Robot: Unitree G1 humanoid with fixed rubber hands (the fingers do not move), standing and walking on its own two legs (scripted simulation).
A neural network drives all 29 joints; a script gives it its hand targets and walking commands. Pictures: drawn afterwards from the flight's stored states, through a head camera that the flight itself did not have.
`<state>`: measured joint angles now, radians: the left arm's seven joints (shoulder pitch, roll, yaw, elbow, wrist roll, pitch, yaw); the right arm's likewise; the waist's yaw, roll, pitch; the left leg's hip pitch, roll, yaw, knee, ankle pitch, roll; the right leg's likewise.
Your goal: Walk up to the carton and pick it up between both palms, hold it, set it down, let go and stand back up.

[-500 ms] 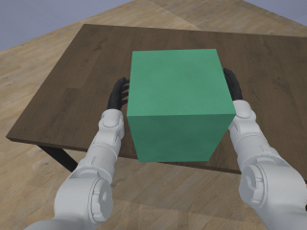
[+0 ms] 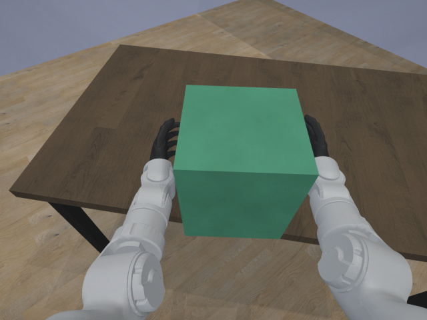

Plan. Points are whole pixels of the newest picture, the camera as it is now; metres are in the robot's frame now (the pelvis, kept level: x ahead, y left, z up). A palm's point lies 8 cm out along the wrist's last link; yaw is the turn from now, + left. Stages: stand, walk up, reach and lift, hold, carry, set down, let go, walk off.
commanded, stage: reach and lift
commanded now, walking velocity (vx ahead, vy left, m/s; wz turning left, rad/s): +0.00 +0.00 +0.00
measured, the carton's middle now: (236, 167) +0.42 +0.03 +0.04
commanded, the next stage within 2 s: none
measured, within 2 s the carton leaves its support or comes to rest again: leaves its support in 0.88 s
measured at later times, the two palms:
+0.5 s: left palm (161, 159) +0.40 +0.18 +0.07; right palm (315, 156) +0.45 -0.12 +0.08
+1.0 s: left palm (160, 158) +0.39 +0.18 +0.08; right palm (318, 157) +0.44 -0.12 +0.09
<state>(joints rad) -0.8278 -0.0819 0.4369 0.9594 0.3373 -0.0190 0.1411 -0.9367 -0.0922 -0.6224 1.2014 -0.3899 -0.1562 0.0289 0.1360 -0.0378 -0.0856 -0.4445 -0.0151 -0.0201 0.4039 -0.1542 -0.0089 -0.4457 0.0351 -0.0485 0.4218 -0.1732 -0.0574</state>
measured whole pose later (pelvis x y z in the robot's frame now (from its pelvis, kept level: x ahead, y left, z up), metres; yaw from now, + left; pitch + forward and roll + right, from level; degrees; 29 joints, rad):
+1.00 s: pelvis +0.00 +0.00 +0.00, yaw +0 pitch +8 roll +0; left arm -0.77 -0.10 0.47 0.89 0.29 -0.01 0.11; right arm -0.88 -0.07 -0.54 1.17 -0.36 -0.18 0.00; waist 0.12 -0.04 -0.07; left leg -0.38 -0.01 -0.02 0.40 -0.17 -0.01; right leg -0.38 0.04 -0.05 0.42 -0.18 -0.06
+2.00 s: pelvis -0.01 +0.00 +0.00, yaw +0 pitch -2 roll +0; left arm -0.77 -0.07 0.44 0.71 0.23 0.32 0.08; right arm -0.88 -0.06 -0.32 1.08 -0.10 0.07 -0.08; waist -0.01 -0.05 -0.07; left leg -0.19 -0.01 -0.02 0.40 -0.17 0.00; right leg -0.19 0.04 -0.05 0.41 -0.18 -0.06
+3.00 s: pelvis -0.02 +0.00 +0.00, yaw +0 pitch -6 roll +0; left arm -0.77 -0.01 0.40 0.50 0.21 0.57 0.03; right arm -0.90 -0.05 -0.16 0.85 0.08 0.33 -0.17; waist -0.08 -0.05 -0.05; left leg -0.13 -0.01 -0.02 0.40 -0.17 0.00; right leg -0.12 0.04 -0.05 0.41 -0.18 -0.05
